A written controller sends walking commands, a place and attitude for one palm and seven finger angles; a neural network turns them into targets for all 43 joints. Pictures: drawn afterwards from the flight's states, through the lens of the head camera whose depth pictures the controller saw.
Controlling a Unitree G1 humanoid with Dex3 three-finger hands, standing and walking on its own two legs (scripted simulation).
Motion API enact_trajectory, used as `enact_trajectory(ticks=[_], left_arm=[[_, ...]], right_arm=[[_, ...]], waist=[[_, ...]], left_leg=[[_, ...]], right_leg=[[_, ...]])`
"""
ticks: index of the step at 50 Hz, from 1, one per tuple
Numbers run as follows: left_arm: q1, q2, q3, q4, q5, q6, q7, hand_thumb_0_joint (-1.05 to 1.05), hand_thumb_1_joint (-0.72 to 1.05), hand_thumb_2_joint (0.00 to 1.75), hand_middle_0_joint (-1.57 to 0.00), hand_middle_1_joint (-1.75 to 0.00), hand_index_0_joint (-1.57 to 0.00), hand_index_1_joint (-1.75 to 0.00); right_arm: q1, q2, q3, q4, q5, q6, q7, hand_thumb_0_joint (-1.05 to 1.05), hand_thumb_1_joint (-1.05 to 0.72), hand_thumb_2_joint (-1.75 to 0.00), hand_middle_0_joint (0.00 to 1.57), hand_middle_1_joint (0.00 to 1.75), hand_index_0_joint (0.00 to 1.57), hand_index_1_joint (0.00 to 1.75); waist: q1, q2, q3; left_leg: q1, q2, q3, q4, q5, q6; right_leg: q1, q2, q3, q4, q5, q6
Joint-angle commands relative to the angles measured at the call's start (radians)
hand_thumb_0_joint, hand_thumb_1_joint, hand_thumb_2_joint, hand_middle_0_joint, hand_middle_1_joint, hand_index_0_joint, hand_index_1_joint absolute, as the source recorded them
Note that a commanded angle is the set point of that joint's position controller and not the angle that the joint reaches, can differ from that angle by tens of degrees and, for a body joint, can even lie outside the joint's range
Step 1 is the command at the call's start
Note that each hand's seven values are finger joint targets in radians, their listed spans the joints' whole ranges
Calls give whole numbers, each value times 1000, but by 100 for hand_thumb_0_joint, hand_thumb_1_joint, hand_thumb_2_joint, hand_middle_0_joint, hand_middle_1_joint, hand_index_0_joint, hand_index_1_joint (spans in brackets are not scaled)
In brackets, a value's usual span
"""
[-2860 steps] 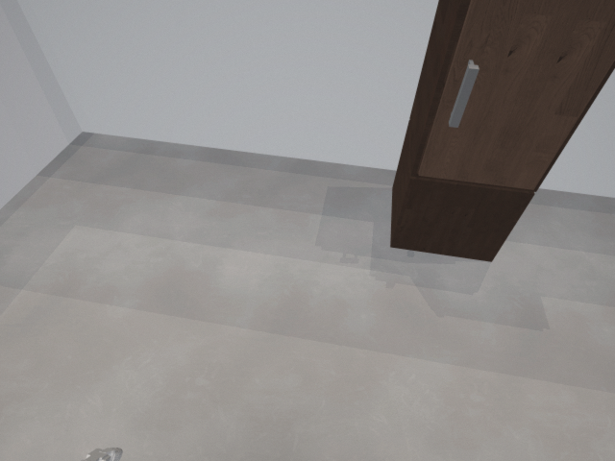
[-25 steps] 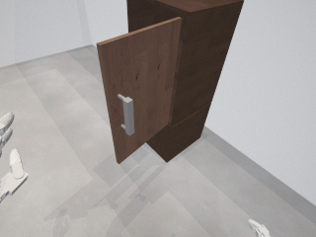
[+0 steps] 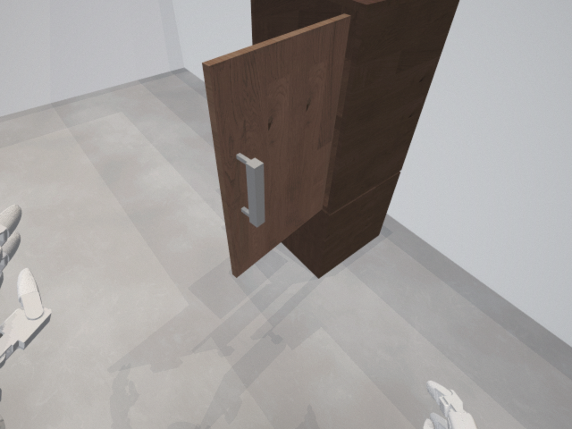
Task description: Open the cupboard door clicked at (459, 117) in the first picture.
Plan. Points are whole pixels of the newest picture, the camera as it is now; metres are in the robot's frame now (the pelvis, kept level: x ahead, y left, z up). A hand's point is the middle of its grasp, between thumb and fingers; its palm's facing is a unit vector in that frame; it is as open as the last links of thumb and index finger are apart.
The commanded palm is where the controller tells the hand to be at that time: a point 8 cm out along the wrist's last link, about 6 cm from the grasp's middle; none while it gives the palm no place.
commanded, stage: let the arm hang, fingers relaxed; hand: left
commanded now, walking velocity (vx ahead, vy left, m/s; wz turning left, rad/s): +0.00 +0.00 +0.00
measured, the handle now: (249, 190) +0.59 +0.13 -0.03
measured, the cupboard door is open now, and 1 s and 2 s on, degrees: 98 98 98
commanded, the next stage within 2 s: look to check the result in 1.20 s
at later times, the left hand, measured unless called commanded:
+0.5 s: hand out of the picture -0.03 +0.16 -0.18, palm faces +0.02 -0.99 -0.15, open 7.2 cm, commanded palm none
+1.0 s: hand out of the picture +0.05 +0.19 -0.16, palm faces +0.04 -0.96 -0.29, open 7.4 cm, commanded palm none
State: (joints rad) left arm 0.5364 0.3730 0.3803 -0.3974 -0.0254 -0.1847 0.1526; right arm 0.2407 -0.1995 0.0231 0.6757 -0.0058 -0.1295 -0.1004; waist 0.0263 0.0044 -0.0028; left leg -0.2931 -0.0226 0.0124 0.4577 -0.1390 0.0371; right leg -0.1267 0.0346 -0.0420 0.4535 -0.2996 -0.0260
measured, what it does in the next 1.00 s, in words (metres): stands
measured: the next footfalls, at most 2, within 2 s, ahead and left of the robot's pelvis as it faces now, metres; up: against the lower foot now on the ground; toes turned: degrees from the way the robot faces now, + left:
none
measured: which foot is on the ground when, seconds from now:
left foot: down 0.00-1.00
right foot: down 0.00-1.00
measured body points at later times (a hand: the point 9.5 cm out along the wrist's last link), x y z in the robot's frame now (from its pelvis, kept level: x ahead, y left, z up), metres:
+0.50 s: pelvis -0.01 -0.02 +0.00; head +0.02 +0.01 +0.45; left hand -0.03 +0.21 -0.17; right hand +0.03 -0.29 -0.14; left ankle +0.07 +0.09 -0.74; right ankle -0.03 -0.10 -0.74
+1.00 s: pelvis +0.01 -0.03 +0.00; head +0.02 -0.04 +0.45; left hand +0.05 +0.24 -0.14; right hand +0.06 -0.27 -0.16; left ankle +0.07 +0.09 -0.74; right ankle -0.03 -0.10 -0.74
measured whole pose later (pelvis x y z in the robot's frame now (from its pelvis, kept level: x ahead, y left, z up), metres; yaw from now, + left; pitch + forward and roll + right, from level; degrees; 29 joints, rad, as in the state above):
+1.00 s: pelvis +0.01 -0.03 +0.00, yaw +2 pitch -3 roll +0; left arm 0.19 0.23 0.01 1.11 0.01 -0.01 0.03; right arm 0.17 -0.21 0.00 1.13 -0.02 0.01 -0.02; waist 0.00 0.03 0.05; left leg -0.24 -0.01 -0.03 0.42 -0.13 0.00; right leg -0.06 0.05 -0.08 0.40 -0.30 -0.07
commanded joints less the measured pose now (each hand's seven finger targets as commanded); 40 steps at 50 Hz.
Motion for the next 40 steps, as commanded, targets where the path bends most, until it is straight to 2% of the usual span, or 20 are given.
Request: enact_trajectory(ticks=[1, 4, 5, 6, 7, 9, 10, 12, 14, 16, 18, 20, 21, 22, 24, 25, 26, 35, 39, 40], left_arm=[[-123, 198, 114, -255, 10, -77, 20, 0, 90, 90, -20, -30, -20, -30], [-39, 191, 122, -243, 2, -68, 19, 0, 90, 90, -20, -30, -20, -30], [-104, -19, -290, 576, 56, 52, -112, 0, 90, 90, -20, -30, -20, -30], [-130, 19, -249, 598, 58, 146, -145, 0, 90, 90, -20, -30, -20, -30], [-173, 19, -258, 617, 61, 159, -147, 0, 90, 90, -20, -30, -20, -30], [-235, 41, -266, 699, 63, 164, -150, 0, 90, 90, -20, -30, -20, -30], [-255, 54, -273, 756, 65, 164, -149, 0, 90, 90, -20, -30, -20, -30], [-300, 72, -288, 881, 59, 171, -147, 0, 90, 90, -20, -30, -20, -30], [-327, 75, -303, 1008, 54, 180, -142, 0, 90, 90, -20, -30, -20, -30], [-317, 64, -319, 1126, 49, 186, -140, 0, 90, 90, -20, -30, -20, -30], [-299, 55, -329, 1225, 44, 182, -140, 0, 90, 90, -20, -30, -20, -30], [-291, 56, -331, 1297, 41, 175, -139, 0, 90, 90, -20, -30, -20, -30], [-284, 40, -335, 1331, 38, 173, -139, 0, 90, 90, -20, -30, -20, -30], [-275, 27, -334, 1362, 35, 171, -137, 0, 90, 90, -20, -30, -20, -30], [-261, 15, -339, 1414, 31, 170, -136, 0, 90, 90, -20, -30, -20, -30], [-253, 14, -338, 1433, 32, 168, -135, 0, 90, 90, -20, -30, -20, -30], [-256, 4, -343, 1450, 32, 169, -134, 0, 90, 90, -20, -30, -20, -30], [-226, -10, -348, 1515, 31, 173, -124, 0, 90, 90, -20, -30, -20, -30], [-243, -4, -345, 1510, 32, 174, -124, 0, 90, 90, -20, -30, -20, -30], [-244, 3, -344, 1508, 32, 172, -123, 0, 90, 90, -20, -30, -20, -30]], right_arm=[[-124, -120, -40, -182, -7, -75, -14, 0, -90, -90, 20, 30, 20, 30], [-123, -120, -46, -193, -9, -69, -1, 0, -90, -90, 20, 30, 20, 30], [-161, -240, -86, 92, 8, -114, 88, 0, -90, -90, 20, 30, 20, 30], [-66, -248, -99, 95, 18, -18, 97, 0, -90, -90, 20, 30, 20, 30], [-44, -234, -100, 90, 10, 14, 95, 0, -90, -90, 20, 30, 20, 30], [-70, -258, -91, 83, 0, 50, 93, 0, -90, -90, 20, 30, 20, 30], [-85, -267, -88, 86, -6, 61, 95, 0, -90, -90, 20, 30, 20, 30], [-121, -270, -79, 111, -15, 82, 96, 0, -90, -90, 20, 30, 20, 30], [-138, -261, -67, 147, -22, 101, 95, 0, -90, -90, 20, 30, 20, 30], [-136, -234, -55, 182, -24, 116, 93, 0, -90, -90, 20, 30, 20, 30], [-123, -215, -49, 221, -21, 124, 88, 0, -90, -90, 20, 30, 20, 30], [-99, -216, -49, 259, -17, 125, 82, 0, -90, -90, 20, 30, 20, 30], [-84, -198, -47, 280, -14, 126, 79, 0, -90, -90, 20, 30, 20, 30], [-70, -191, -48, 301, -15, 126, 76, 0, -90, -90, 20, 30, 20, 30], [-45, -177, -45, 338, -11, 129, 71, 0, -90, -90, 20, 30, 20, 30], [-37, -187, -50, 345, -9, 130, 68, 0, -90, -90, 20, 30, 20, 30], [-24, -183, -51, 359, -8, 131, 66, 0, -90, -90, 20, 30, 20, 30], [3, -171, -56, 412, -9, 141, 63, 0, -90, -90, 20, 30, 20, 30], [-4, -164, -57, 422, -14, 141, 66, 0, -90, -90, 20, 30, 20, 30], [-6, -170, -58, 419, -12, 139, 67, 0, -90, -90, 20, 30, 20, 30]], waist=[[-21, 147, -16], [-21, 91, -45], [-54, 23, -4], [-47, -23, -83], [-45, -92, -115], [-42, -139, -79], [-37, -136, -84], [-32, -91, -33], [-27, -14, 10], [-17, 66, 21], [-19, 116, 3], [-24, 105, -18], [-27, 107, -27], [-29, 134, -38], [-34, 128, -13], [-34, 75, -7], [-39, 59, 11], [-37, -5, 96], [-36, -17, 115], [-34, -17, 97]], left_leg=[[-28, 155, -224, -308, -376, 3], [3, 99, -139, -207, -243, -20], [-1, 129, -128, 51, 143, -8], [84, 132, -121, 85, 220, -13], [87, 127, -138, 112, 216, -3], [40, 126, -170, 114, 160, 24], [12, 120, -179, 101, 168, 28], [-26, 118, -196, 46, 121, 35], [-43, 117, -212, -24, 56, 31], [-48, 116, -219, -75, -3, 27], [-12, 104, -201, -87, -42, 18], [36, 102, -188, -76, -17, 13], [51, 101, -176, -68, -3, 9], [75, 101, -172, -62, 8, 8], [85, 104, -164, -58, 12, 5], [103, 110, -164, -52, 27, 8], [102, 112, -159, -52, 27, 7], [103, 110, -142, -53, -1, 9], [92, 108, -143, -66, -28, 8], [100, 108, -141, -64, -8, 8]], right_leg=[[-6, -22, 38, -44, -27, 24], [-9, -49, 60, -144, -19, 7], [-174, -116, 43, -57, 150, -14], [-164, -164, 110, -70, 212, -25], [-173, -152, 98, -34, 178, -47], [-183, -139, 88, -2, 95, -60], [-149, -136, 96, 10, 104, -63], [-131, -136, 99, 3, 67, -64], [-106, -127, 103, -21, 10, -58], [-67, -120, 106, -44, -19, -50], [-52, -128, 124, -80, -27, -55], [-41, -134, 127, -112, -8, -60], [-37, -143, 129, -127, 4, -61], [-35, -147, 129, -136, 15, -65], [-48, -149, 127, -159, 16, -68], [-56, -145, 119, -172, 24, -66], [-63, -149, 114, -180, 23, -65], [-110, -150, 103, -208, -42, -66], [-117, -151, 106, -207, -76, -68], [-105, -151, 108, -204, -61, -66]])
